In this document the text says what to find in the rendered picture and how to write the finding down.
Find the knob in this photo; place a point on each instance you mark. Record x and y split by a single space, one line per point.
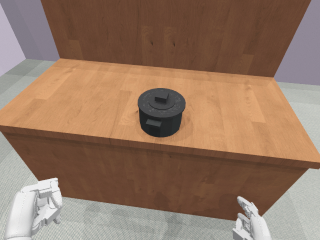
161 96

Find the table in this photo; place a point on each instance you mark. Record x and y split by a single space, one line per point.
79 121

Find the lid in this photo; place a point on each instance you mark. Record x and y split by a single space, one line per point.
174 106

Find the left robot hand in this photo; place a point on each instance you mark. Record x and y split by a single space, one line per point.
43 199

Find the pot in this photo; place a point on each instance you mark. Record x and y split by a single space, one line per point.
159 127

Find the right robot hand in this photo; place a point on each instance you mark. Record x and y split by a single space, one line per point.
255 228

